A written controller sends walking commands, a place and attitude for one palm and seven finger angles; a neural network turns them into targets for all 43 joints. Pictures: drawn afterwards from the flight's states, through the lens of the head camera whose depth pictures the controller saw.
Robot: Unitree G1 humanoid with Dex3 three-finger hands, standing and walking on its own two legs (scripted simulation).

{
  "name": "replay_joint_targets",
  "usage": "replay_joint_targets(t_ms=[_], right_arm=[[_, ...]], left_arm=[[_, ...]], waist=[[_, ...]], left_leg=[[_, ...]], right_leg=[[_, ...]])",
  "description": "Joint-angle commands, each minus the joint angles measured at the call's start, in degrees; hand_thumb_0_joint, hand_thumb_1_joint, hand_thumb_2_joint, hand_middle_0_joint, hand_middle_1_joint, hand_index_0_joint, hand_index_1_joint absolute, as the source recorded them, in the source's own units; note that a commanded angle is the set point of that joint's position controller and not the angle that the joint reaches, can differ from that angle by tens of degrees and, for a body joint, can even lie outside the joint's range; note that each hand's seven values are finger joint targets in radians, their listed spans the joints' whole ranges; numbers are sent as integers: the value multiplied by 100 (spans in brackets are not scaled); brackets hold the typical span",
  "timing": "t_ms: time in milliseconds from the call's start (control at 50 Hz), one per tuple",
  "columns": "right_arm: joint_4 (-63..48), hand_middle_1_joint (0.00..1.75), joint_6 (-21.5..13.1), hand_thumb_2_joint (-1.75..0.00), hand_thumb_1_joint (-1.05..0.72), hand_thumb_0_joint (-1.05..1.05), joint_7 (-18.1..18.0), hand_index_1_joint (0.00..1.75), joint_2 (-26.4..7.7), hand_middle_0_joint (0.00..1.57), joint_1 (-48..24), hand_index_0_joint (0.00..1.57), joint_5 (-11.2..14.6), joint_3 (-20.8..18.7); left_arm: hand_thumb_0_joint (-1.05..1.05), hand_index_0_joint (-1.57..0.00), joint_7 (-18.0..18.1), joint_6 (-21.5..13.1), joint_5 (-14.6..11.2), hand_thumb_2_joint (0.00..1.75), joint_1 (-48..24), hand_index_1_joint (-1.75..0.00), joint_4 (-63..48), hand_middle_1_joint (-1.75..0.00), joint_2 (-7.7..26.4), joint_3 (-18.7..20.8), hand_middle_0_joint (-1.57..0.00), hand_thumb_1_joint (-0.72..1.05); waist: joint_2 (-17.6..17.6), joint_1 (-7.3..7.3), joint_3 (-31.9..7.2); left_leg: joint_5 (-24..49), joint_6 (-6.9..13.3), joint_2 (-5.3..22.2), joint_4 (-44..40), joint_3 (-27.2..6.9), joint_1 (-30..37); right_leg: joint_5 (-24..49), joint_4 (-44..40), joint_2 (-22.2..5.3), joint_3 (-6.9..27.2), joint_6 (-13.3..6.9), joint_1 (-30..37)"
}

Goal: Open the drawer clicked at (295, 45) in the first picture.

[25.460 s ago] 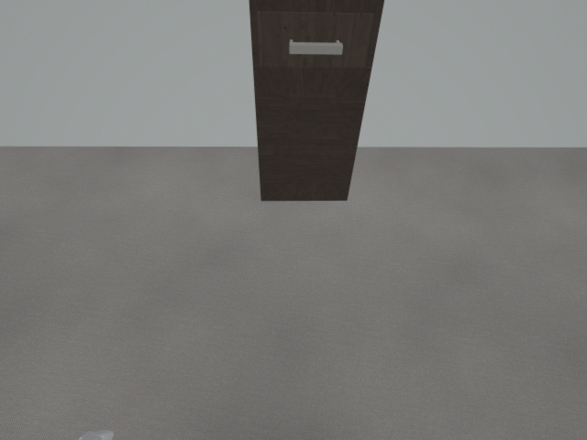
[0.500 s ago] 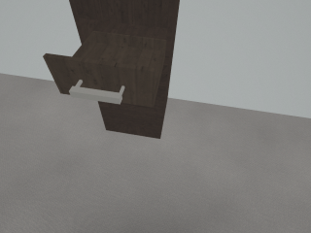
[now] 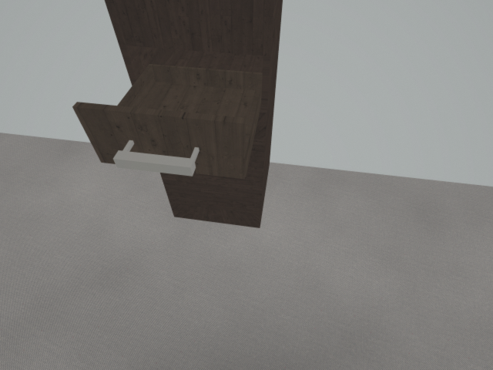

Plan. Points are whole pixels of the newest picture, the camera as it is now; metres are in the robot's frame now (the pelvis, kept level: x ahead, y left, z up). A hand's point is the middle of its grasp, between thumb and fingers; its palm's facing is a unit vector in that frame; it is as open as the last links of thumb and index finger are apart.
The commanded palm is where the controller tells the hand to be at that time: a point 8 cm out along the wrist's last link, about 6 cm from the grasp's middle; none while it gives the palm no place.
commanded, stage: let the arm hang, fingers relaxed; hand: left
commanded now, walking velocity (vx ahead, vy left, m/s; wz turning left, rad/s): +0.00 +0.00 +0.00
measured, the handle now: (158, 155) +0.55 +0.24 +0.00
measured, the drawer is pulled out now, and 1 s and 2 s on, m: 0.30 0.30 0.30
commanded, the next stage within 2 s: look to check the result in 0.24 s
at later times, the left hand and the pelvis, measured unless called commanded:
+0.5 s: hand out of the picture +0.01 +0.17 -0.17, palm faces +0.04 -0.98 -0.19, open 7.3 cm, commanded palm none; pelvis +0.01 +0.00 +0.00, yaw +0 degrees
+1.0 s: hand out of the picture +0.03 +0.17 -0.17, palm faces +0.03 -0.98 -0.20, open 7.4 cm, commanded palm none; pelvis +0.03 +0.00 +0.00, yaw -1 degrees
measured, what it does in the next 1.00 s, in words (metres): stands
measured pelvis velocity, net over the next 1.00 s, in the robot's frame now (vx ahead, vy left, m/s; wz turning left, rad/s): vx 0.03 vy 0.00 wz -0.01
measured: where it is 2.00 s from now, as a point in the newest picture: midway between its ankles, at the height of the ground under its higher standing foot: outside the picture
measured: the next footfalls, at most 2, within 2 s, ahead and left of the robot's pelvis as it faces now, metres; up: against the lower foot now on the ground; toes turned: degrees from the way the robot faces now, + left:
none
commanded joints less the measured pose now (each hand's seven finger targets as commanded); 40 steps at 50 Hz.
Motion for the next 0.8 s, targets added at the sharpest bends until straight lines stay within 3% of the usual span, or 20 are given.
replay_joint_targets(t_ms=[0, 140, 220, 500, 680, 780], right_arm=[[-132, 30, -64, -90, -90, 0, -58, 30, -532, 20, 457, 20, -34, -147], [-136, 30, -64, -90, -90, 0, -64, 30, -486, 20, 436, 20, -30, -156], [-141, 30, -73, -90, -90, 0, -69, 30, -518, 20, 384, 20, -19, -161], [-117, 30, -88, -90, -90, 0, -84, 30, -610, 20, 294, 20, -11, -163], [-92, 30, -87, -90, -90, 0, -90, 30, -608, 20, 215, 20, -8, -178], [-88, 30, -79, -90, -90, 0, -86, 30, -615, 20, 192, 20, -11, -174]], left_arm=[[0, -20, 42, -27, -15, 90, 450, -30, -135, -30, 636, 142, -20, 90], [0, -20, 48, -56, -15, 90, 384, -30, -153, -30, 612, 153, -20, 90], [0, -20, 49, -67, -15, 90, 388, -30, -167, -30, 625, 166, -20, 90], [0, -20, 49, -83, -33, 90, 413, -30, -85, -30, 638, 142, -20, 90], [0, -20, 64, -106, -33, 90, 421, -30, -81, -30, 654, 137, -20, 90], [0, -20, 57, -93, -31, 90, 386, -30, -82, -30, 661, 142, -20, 90]], waist=[[124, -2, 362], [-139, -21, 339], [57, -13, 249], [-45, -29, 54], [-17, -28, 97], [-46, -24, 208]], left_leg=[[-205, 218, 422, -568, -357, -96], [141, 209, 426, -453, -302, -12], [262, 201, 426, -422, -278, 111], [466, 194, 466, -441, -263, 318], [643, 172, 482, -417, -216, 385], [488, 169, 484, -475, -237, 337]], right_leg=[[-298, -649, -530, 482, -164, -471], [2, -652, -560, 469, -160, -407], [105, -654, -574, 480, -162, -384], [494, -643, -588, 491, -142, -180], [885, -629, -604, 485, -134, -114], [650, -680, -593, 473, -122, -170]])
